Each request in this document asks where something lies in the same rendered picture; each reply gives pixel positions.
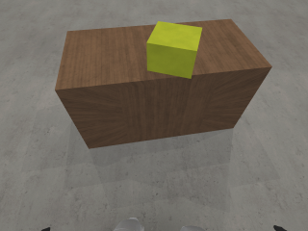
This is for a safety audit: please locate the left robot thigh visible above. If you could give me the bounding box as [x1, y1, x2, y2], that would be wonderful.
[114, 219, 144, 231]

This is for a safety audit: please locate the pedestal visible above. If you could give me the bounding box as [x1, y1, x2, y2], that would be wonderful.
[55, 18, 272, 149]

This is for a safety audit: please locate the carton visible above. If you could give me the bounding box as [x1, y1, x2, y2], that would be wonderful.
[146, 21, 202, 79]

